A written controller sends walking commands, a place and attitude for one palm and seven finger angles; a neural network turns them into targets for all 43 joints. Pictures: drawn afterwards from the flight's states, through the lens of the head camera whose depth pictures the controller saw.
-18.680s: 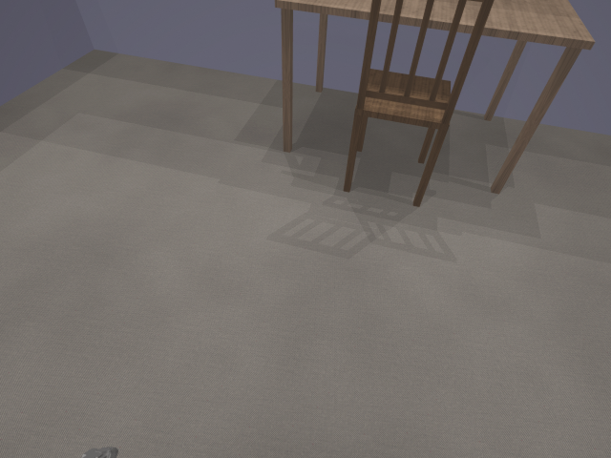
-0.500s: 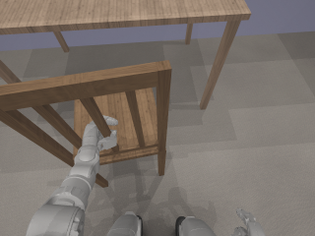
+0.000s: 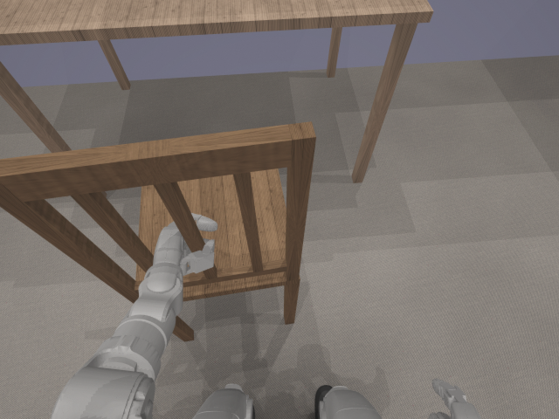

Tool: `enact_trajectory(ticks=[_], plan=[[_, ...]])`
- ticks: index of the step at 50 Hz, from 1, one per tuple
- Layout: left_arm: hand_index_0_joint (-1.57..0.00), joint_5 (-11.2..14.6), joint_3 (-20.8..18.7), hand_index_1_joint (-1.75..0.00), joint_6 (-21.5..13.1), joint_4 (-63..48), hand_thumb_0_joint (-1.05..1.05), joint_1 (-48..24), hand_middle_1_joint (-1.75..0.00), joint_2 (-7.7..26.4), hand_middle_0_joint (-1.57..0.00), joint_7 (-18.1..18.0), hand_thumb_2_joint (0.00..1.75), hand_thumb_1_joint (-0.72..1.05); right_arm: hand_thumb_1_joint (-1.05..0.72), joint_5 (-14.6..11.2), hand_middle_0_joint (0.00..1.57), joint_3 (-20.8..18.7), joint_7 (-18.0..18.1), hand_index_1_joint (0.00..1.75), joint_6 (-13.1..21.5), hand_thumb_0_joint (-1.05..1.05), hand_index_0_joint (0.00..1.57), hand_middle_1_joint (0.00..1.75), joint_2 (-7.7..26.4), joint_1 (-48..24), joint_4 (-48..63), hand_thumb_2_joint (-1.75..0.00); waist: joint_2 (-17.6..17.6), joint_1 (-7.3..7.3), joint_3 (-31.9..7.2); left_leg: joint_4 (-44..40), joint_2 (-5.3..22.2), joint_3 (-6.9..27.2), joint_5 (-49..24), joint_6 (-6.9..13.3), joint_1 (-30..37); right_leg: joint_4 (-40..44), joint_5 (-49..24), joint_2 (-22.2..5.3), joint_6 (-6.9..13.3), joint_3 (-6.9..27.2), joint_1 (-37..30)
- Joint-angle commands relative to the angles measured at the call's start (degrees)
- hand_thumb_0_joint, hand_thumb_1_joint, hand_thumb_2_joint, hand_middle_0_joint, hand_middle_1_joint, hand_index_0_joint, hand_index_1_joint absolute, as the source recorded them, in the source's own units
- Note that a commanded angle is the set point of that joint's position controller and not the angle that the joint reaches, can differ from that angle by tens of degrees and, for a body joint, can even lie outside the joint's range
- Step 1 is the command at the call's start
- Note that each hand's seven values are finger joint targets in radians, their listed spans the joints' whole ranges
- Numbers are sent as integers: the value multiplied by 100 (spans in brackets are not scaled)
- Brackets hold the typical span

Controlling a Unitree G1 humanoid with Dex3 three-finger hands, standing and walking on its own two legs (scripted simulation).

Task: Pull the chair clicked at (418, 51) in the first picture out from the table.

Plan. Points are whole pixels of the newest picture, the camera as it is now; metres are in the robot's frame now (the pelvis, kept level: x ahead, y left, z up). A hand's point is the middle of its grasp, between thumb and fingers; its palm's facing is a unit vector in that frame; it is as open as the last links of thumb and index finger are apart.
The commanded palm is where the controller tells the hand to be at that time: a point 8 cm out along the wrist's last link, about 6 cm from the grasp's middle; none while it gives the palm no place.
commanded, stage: step backward, pulling the chair out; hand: left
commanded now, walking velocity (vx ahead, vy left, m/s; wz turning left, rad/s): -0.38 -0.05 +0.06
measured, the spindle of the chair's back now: (193, 237) +0.39 +0.14 -0.05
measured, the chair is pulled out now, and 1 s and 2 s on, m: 0.37 0.66 0.70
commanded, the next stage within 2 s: stop walking, hand still on the chair in 0.58 s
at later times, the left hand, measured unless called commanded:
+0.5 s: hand (198, 342) +0.23 +0.12 -0.06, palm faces -0.01 -0.98 -0.18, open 5.4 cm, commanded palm +0.22 +0.17 -0.06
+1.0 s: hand out of the picture +0.08 +0.11 -0.06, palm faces +0.01 -0.99 -0.17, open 5.4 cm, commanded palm +0.06 +0.16 -0.04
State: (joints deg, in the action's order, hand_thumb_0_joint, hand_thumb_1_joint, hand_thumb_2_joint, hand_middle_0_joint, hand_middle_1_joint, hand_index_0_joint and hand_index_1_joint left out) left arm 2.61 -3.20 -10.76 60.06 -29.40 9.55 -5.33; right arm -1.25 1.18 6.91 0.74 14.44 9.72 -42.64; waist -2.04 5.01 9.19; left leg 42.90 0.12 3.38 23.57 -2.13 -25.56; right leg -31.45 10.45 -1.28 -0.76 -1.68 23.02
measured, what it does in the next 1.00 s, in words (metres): walks backwards: left foot, then right foot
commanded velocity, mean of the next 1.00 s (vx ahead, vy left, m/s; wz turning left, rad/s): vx -0.15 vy -0.03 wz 0.04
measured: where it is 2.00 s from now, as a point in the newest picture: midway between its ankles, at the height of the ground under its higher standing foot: outside the picture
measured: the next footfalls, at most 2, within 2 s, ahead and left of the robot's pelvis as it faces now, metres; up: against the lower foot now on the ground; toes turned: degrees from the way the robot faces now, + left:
left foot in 0.04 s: +0.05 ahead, +0.13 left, +0.00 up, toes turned -1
right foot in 0.30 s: -0.03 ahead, -0.14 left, +0.00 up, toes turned -2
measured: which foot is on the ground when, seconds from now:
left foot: up 0.00-0.02, down 0.04-0.34, up 0.36-0.50, down 0.52-0.82, up 0.84-0.94, down 0.96-1.00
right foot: down 0.00-0.08, up 0.10-0.28, down 0.30-0.56, up 0.58-0.70, down 0.72-1.00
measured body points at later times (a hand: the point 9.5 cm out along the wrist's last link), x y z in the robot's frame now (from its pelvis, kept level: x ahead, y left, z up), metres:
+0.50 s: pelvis -0.13 +0.00 +0.00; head -0.06 -0.01 +0.44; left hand +0.22 +0.17 -0.05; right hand -0.05 -0.27 -0.13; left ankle -0.10 +0.13 -0.72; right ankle -0.07 -0.14 -0.73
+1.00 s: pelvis -0.22 -0.01 +0.00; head -0.20 -0.02 +0.45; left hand +0.07 +0.16 -0.05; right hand -0.14 -0.27 -0.13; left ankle -0.21 +0.11 -0.73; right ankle -0.15 -0.14 -0.73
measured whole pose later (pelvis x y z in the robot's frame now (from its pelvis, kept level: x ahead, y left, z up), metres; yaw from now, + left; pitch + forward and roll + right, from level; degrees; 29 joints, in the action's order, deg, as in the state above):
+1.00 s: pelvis -0.22 -0.01 +0.00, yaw +0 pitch -3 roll +0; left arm 2.1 -0.6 -6.6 50.4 -13.1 6.9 -5.6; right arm 0.0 1.4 6.8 2.4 14.3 15.0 -44.6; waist -1.0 3.7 4.3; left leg 33.2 -0.5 0.0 16.9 0.5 -13.7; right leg -33.6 12.5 -3.3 -0.4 -3.3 19.3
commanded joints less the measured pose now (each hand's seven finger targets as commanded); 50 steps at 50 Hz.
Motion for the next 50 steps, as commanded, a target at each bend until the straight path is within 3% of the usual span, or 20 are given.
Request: enact_trajectory(ticks=[1, 3, 5, 9, 14, 16, 17, 19, 22, 25, 27, 29, 31, 33, 36, 39, 40, 41, 45, 50], plan=[[-50, -124, 68, -145, -159, -1062, 0, -1472, -145, 1114, -50, -53, 90, 90, -90, -3, 20, -201, 198, 30, 225, 0, 20, 30, 801, 255, 418, -90, 718, -241, -2522, -1520, 417, 151, -1197, 84, 997, 303, -2224, -1255, 406, 496, -1363], [-50, -72, 317, -145, -250, -1330, 0, -1711, -145, 732, -50, -9, 90, 90, -90, 10, 20, -293, 137, 30, 170, 0, 20, 30, 878, 243, 595, -90, -405, -320, -2610, -2061, 1307, 832, -3085, 565, 1151, -462, -614, -288, -32, 98, -1069], [-50, -132, 482, -145, -323, -1566, 0, -2187, -145, 470, -50, 43, 90, 90, -90, 162, 20, -231, 41, 30, 142, 0, 20, 30, 663, 107, 669, -90, -1488, -300, -2616, -2273, 1785, 1419, -3149, 925, 1048, -1589, 1422, -117, 48, 165, -611], [-50, -200, 359, -145, -436, -1159, 0, -2174, -145, 532, -50, -1, 90, 90, -90, 146, 20, -390, -103, 30, 269, 0, 20, 30, 749, 648, 348, -90, -861, -179, -2883, -1291, 1829, 1219, -5905, 1032, 2781, -699, 1223, -14, 64, 255, -188], [-50, -271, 174, -145, -576, -880, 0, -2010, -145, 868, -50, 72, 90, 90, -90, 102, 20, -364, -163, 30, 370, 0, 20, 30, 745, 514, 251, -90, -1036, -263, -2699, -1039, 1471, 838, -4552, 720, 1899, 515, -487, -181, 127, 383, -1167], [-50, -230, 33, -145, -564, -775, 0, -1904, -145, 1206, -50, 69, 90, 90, -90, -27, 20, -411, -54, 30, 376, 0, 20, 30, 734, 470, 265, -90, 238, -243, -2753, -670, 926, 286, -2800, 270, 1002, 645, -1837, -773, 323, 712, -1723], [-50, -206, -197, -145, -528, -811, 0, -1869, -145, 1582, -50, 24, 90, 90, -90, -77, 20, -434, -21, 30, 382, 0, 20, 30, 697, 376, 348, -90, 1012, -233, -2927, -19, 443, -70, -1164, 39, 762, 819, -2115, -1458, 608, 1370, -1676], [-50, -206, -110, -145, -429, -823, 0, -1728, -145, 1396, -50, 9, 90, 90, -90, -15, 20, -327, 42, 30, 396, 0, 20, 30, 641, -115, 455, -90, 749, -455, -2567, 1283, 73, 223, 378, -48, 260, 1045, -1788, -2094, 1084, 1693, -1132], [-50, -198, -218, -145, -276, -783, 0, -1521, -145, 1312, -50, -47, 90, 90, -90, 34, 20, -176, 89, 30, 427, 0, 20, 30, 605, 105, 254, -90, 812, -357, -2626, 119, 170, 317, 196, -32, 430, 441, -2711, -1728, 823, 945, -1573], [-50, -91, 65, -145, -179, -853, 0, -1518, -145, 1025, -50, -39, 90, 90, -90, -8, 20, -207, 167, 30, 430, 0, 20, 30, 776, 368, 246, -90, 897, -280, -2673, -1695, 476, 155, -1567, 122, 1180, 63, -1931, -1189, 351, 566, -1408], [-50, -35, 264, -145, -219, -919, 0, -1733, -145, 715, -50, -10, 90, 90, -90, -11, 20, -305, 90, 30, 354, 0, 20, 30, 915, 366, 413, -90, -578, -382, -2534, -2081, 1325, 834, -2683, 597, 1327, -512, -5, -332, 9, 158, -934], [-50, -95, 474, -145, -291, -1242, 0, -2295, -145, 438, -50, 26, 90, 90, -90, 126, 20, -220, 9, 30, 325, 0, 20, 30, 695, 179, 512, -90, -1693, -344, -2585, -2191, 1776, 1590, -3069, 990, 1310, -1514, 1629, -149, 61, 192, -480], [-50, -46, 251, -145, -303, -982, 0, -2047, -145, 618, -50, -3, 90, 90, -90, 91, 20, -333, -31, 30, 356, 0, 20, 30, 790, 585, 347, -90, -820, -323, -2759, -1595, 1853, 1579, -4555, 1121, 2234, -1024, 1543, -5, 50, 245, -227], [-50, -107, 350, -145, -315, -836, 0, -2108, -145, 545, -50, 44, 90, 90, -90, 52, 20, -349, -96, 30, 402, 0, 20, 30, 834, 708, 323, -90, -846, -234, -2721, -1280, 1723, 1249, -4966, 968, 2463, -221, 973, 5, 38, 254, -496], [-50, -118, 292, -145, -329, -1853, 0, -1584, -145, 750, -50, 139, 90, 90, -90, 11, 20, -279, -125, 30, 395, 0, 20, 30, 750, 382, 710, -90, -1362, -317, -2450, -1513, 1417, 975, -2840, 800, 1423, 457, 579, -68, 81, 285, -1436], [-50, -113, 118, -145, -88, -1952, 0, -1099, -145, 1053, -50, 44, 90, 90, -90, -112, 20, -229, -42, 30, 350, 0, 20, 30, 553, 235, 959, -90, 550, -288, -2414, -1058, 452, -75, 268, 236, 863, 1286, 2315, -796, 315, 1038, -1238], [-50, -142, 10, -145, -43, -1924, 0, -1020, -145, 1192, -50, -27, 90, 90, -90, -87, 20, -238, 9, 30, 331, 0, 20, 30, 562, 232, 847, -90, 919, -287, -2336, -306, 151, -396, 206, 97, 1281, 1691, 3172, -1252, 567, 1346, -486], [-50, -141, -2, -145, 32, -1940, 0, -818, -145, 1234, -50, -89, 90, 90, -90, -49, 20, -255, 34, 30, 319, 0, 20, 30, 636, 244, 699, -90, 621, -292, -2297, 243, 15, -414, 111, 77, 1594, 1867, 3317, -1484, 778, 1472, 1], [-50, -141, -50, -145, 90, -2070, 0, -420, -145, 1020, -50, -94, 90, 90, -90, 95, 20, -128, 27, 30, 428, 0, 20, 30, 491, 148, 568, -90, 1124, -262, -1949, -350, 53, -233, 94, 240, 1506, 1520, 2592, -1432, 589, 906, -188], [-50, -202, 475, -145, -54, -2416, 0, 135, -145, 336, -50, 3, 90, 90, -90, 131, 20, -48, 22, 30, 430, 0, 20, 30, 438, -6, 682, -90, -791, -385, -1532, -2826, 867, 897, 183, 715, 892, 178, 1383, -297, 45, 236, -1108]])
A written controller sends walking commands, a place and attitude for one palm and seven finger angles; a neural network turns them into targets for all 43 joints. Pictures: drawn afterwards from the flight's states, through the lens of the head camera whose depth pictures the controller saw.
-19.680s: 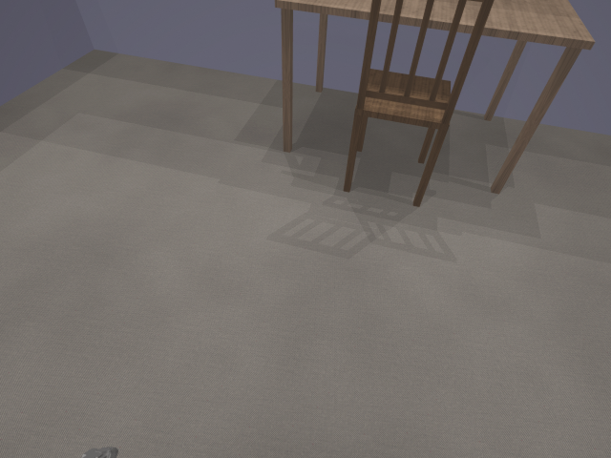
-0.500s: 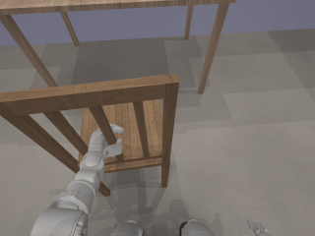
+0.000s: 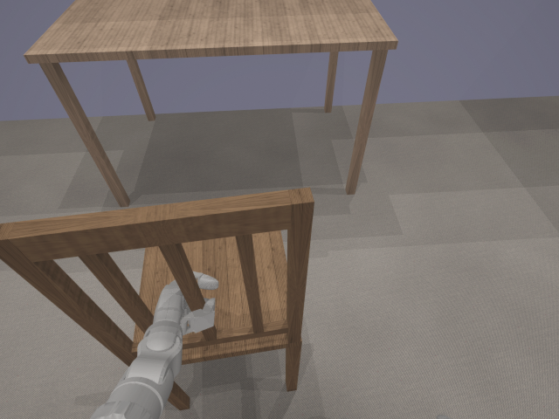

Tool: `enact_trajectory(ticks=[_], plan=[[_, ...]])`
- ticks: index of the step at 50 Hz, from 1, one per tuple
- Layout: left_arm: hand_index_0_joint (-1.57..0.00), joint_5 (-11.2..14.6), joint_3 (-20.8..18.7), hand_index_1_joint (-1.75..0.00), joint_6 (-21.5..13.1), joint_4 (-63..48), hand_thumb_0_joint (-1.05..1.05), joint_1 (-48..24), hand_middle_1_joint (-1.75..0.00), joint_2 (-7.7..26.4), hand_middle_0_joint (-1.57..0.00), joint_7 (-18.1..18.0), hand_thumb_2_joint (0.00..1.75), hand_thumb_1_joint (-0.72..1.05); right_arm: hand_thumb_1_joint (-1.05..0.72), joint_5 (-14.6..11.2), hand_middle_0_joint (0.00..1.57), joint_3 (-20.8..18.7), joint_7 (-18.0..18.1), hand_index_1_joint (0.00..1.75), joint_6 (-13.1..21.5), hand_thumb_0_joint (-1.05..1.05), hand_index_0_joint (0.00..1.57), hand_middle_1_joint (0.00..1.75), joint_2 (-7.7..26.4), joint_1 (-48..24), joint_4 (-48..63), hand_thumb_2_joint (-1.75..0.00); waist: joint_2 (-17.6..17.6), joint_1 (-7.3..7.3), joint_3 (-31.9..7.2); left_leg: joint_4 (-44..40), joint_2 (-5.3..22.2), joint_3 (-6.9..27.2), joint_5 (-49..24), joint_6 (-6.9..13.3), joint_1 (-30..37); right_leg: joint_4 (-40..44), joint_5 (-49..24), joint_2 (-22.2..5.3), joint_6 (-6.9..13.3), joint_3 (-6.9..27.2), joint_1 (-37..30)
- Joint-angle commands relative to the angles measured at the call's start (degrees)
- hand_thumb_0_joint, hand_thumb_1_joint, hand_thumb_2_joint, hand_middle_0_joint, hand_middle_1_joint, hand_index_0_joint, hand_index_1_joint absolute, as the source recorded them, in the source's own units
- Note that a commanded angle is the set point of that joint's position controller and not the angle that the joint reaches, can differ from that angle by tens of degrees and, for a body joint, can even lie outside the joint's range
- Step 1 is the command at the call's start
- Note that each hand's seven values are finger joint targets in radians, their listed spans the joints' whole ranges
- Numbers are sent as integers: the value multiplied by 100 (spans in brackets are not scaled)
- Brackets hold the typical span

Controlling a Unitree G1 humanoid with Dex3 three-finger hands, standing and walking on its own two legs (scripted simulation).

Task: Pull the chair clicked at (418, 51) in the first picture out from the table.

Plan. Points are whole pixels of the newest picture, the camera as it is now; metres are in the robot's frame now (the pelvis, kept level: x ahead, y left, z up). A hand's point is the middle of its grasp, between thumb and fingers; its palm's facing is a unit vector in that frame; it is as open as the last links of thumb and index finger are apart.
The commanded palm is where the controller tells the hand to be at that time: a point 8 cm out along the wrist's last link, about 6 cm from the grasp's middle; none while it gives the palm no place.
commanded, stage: stop walking, hand still on the chair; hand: left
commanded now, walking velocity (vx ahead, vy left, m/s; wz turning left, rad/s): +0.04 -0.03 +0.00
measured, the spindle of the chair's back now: (194, 297) +0.32 +0.15 -0.05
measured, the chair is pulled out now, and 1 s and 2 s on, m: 0.66 0.70 0.70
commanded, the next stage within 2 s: open the thumb and straighten the fingers in 0.64 s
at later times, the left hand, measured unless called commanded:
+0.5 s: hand (205, 340) +0.25 +0.12 -0.06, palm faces +0.05 -0.98 -0.17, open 5.5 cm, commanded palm +0.23 +0.17 -0.05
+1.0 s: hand (201, 334) +0.26 +0.13 -0.06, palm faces +0.05 -0.99 -0.15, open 8.3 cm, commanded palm +0.23 +0.18 -0.04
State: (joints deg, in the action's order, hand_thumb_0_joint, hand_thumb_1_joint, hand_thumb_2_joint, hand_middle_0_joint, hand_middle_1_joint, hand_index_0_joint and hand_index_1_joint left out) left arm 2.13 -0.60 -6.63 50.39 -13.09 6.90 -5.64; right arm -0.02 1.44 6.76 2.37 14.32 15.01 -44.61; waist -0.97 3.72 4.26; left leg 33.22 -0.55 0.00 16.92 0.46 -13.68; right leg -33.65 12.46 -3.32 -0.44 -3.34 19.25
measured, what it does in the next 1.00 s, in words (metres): stands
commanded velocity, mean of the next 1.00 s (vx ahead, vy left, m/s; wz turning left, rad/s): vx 0.00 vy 0.00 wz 0.00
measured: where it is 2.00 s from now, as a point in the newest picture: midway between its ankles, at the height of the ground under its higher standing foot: outside the picture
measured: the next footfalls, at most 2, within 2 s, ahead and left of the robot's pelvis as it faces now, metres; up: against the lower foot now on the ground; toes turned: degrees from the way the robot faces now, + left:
none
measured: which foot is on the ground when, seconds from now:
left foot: down 0.00-1.00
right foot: down 0.00-1.00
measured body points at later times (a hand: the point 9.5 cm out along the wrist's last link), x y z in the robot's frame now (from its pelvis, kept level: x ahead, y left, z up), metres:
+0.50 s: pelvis +0.03 -0.01 +0.01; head +0.02 -0.03 +0.46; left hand +0.25 +0.17 -0.05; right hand +0.17 -0.25 -0.09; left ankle +0.01 +0.12 -0.73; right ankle +0.07 -0.13 -0.73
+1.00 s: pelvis +0.03 -0.01 -0.01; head +0.05 -0.02 +0.44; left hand +0.25 +0.18 -0.04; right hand +0.19 -0.26 -0.10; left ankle +0.01 +0.12 -0.73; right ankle +0.07 -0.13 -0.73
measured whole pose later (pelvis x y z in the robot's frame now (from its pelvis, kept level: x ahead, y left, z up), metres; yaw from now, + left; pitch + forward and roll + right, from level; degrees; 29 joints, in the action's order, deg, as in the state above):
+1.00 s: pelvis +0.03 -0.01 -0.01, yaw +0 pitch +5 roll +0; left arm 3.7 2.4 -0.5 18.6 12.0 7.9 -4.7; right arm -2.3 0.8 2.6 6.3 13.9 13.4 -34.1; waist -1.6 2.2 -3.7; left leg 38.5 0.5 0.5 21.3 -0.8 -22.5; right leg -38.0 15.6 -2.1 0.3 -3.3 27.8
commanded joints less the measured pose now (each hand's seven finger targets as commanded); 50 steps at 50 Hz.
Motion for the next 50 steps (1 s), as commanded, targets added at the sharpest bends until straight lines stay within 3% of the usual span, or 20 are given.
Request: enact_trajectory(ticks=[1, 2, 4, 5, 7, 10, 20, 21, 26, 31, 34, 36, 37, 38, 40, 45, 47, 48, 49, 50], plan=[[-50, -134, 209, -145, -479, -1588, 0, -1468, -145, 630, -50, 13, 90, 90, -90, -35, 20, -77, 49, 30, 239, 0, 20, 30, 454, -543, 910, -90, -1002, -278, -970, -1989, 1047, 1377, 572, 542, -417, 221, 841, -15, -6, 328, -886], [-50, -147, 134, -145, -484, -1566, 0, -1283, -145, 693, -50, 1, 90, 90, -90, -27, 20, -101, 35, 30, 212, 0, 20, 30, 473, -510, 923, -90, -774, -336, -996, -1794, 1060, 1264, 2, 574, -306, 401, 550, 3, -6, 320, -1036], [-50, -166, 202, -145, -499, -1696, 0, -968, -145, 618, -50, 9, 90, 90, -90, -39, 20, -156, 6, 30, 227, 0, 20, 30, 521, -473, 996, -90, -177, -314, -1332, -1276, 820, 809, -1070, 350, 167, 929, -216, -146, 48, 476, -1324], [-50, -181, 233, -145, -495, -1737, 0, -856, -145, 618, -50, 2, 90, 90, -90, -40, 20, -164, 0, 30, 251, 0, 20, 30, 515, -504, 1017, -90, -175, -298, -1391, -1196, 689, 593, -989, 225, 208, 1029, -385, -279, 97, 635, -1370], [-50, -203, 260, -145, -483, -1846, 0, -707, -145, 662, -50, -37, 90, 90, -90, -53, 20, -155, 8, 30, 286, 0, 20, 30, 502, -447, 998, -90, -275, -278, -1161, -1416, 604, 517, -265, 118, 73, 1204, 209, -305, 99, 648, -1117], [-50, -198, 190, -145, -469, -1984, 0, -392, -145, 716, -50, -83, 90, 90, -90, -39, 20, -159, 13, 30, 281, 0, 20, 30, 478, -437, 1039, -90, 133, -289, -1141, -1256, 531, 381, -367, 92, 289, 1442, 258, -395, 170, 836, -927], [-50, -199, 235, -145, -350, -2411, 0, 506, -145, 626, -50, -147, 90, 90, -90, -23, 20, -126, 29, 30, 215, 0, 20, 30, 426, -606, 1219, -90, -5, -294, -1244, -1289, 599, 342, -1065, 51, 444, 1277, -684, -365, 187, 679, -1097], [-50, -168, 245, -145, -330, -2394, 0, 613, -145, 661, -50, -149, 90, 90, -90, -34, 20, -127, 42, 30, 212, 0, 20, 30, 441, -637, 1206, -90, -171, -285, -1194, -1308, 604, 329, -1105, 48, 447, 1273, -763, -379, 179, 626, -1068], [-50, -146, 310, -145, -289, -2530, 0, 797, -145, 605, -50, -160, 90, 90, -90, -44, 20, -130, 48, 30, 127, 0, 20, 30, 443, -650, 1263, -90, -85, -266, -1273, -1256, 621, 336, -1454, 19, 505, 1182, -1231, -384, 208, 587, -1218], [-50, -136, 334, -145, -262, -2618, 0, 906, -145, 615, -50, -161, 90, 90, -90, -36, 20, -122, 56, 30, 57, 0, 20, 30, 443, -705, 1288, -90, -135, -265, -1250, -1256, 625, 327, -1534, 12, 548, 1204, -1353, -420, 218, 568, -1235], [-50, -142, 326, -145, -249, -2594, 0, 960, -145, 589, -50, -173, 90, 90, -90, -42, 20, -109, 51, 30, 0, 0, 20, 30, 427, -712, 1323, -90, 47, -283, -1236, -1276, 636, 354, -1455, 9, 519, 1210, -1197, -406, 208, 548, -1248], [-50, -127, 347, -145, -241, -2601, 0, 982, -145, 611, -50, -172, 90, 90, -90, -51, 20, -116, 65, 30, -11, 0, 20, 30, 445, -720, 1297, -90, -79, -267, -1180, -1277, 620, 334, -1436, 17, 537, 1271, -1180, -417, 215, 552, -1176], [-50, -142, 107, -145, -267, -2863, 0, 1177, -145, 819, -50, -206, 90, 90, -90, -36, 20, -126, 55, 30, -18, 0, 20, 30, 431, -714, 1356, -90, -89, -313, -1205, -1304, 631, 356, -1416, 12, 503, 1251, -1143, -418, 208, 550, -1250], [-50, 89, 475, -145, -42, -2552, 0, 1525, -145, 155, -50, -95, 84, 78, -90, -300, 20, -270, -167, 30, 88, 0, 20, 30, 559, -673, 1433, -90, 401, -85, -1059, -1013, 310, 31, -966, -31, -151, 885, -763, -92, 144, 86, -816], [-50, 142, 37, -145, -122, -3351, 0, 1322, -145, 664, -50, -5, 73, 54, -90, -274, 20, -323, -315, 30, 293, 0, 20, 30, 547, -760, 1614, -90, 302, -251, -1311, -715, 193, -6, -507, 6, -620, 667, -317, -40, 143, 178, -671], [-50, 119, 66, -145, 129, -4095, 0, 1909, -145, 623, -50, 101, 43, -7, -90, -236, 20, -309, -386, 30, 676, 0, 20, 30, 500, -778, 1880, -90, -78, -311, -1625, -182, 88, -42, -319, 32, -1140, 193, -87, -18, 146, 197, -307], [-50, 136, 130, -145, 338, -4196, 0, 2241, -145, 551, -50, 109, 32, -31, -90, -230, 20, -296, -391, 30, 765, 0, 20, 30, 528, -725, 1957, -90, 145, -300, -1643, -28, 93, -14, -337, 22, -1321, 36, -138, -2, 133, 132, -173], [-47, 149, 119, -138, 429, -4280, 0, 2253, -138, 554, -47, 108, 26, -43, -90, -235, 20, -298, -382, 30, 797, 0, 20, 30, 550, -735, 1983, -90, 133, -282, -1633, 58, 84, -17, -262, 20, -1436, -37, -68, -1, 122, 140, -73], [-45, 130, -76, -130, 482, -4612, 0, 1784, -130, 843, -45, 66, 20, -55, -90, -236, 20, -297, -350, 30, 812, 0, 20, 30, 592, -708, 1994, -90, 97, -236, -1739, 119, 73, -14, -184, 32, -1462, -59, 68, -12, 98, 177, -26], [-43, 95, 52, -123, 566, -4730, 0, 1783, -123, 690, -43, 62, 20, -55, -90, -216, 20, -294, -321, 30, 855, 0, 20, 30, 553, -701, 2041, -90, 16, -236, -1814, 158, 66, -18, -176, 41, -1451, -127, 131, -3, 88, 154, 16]])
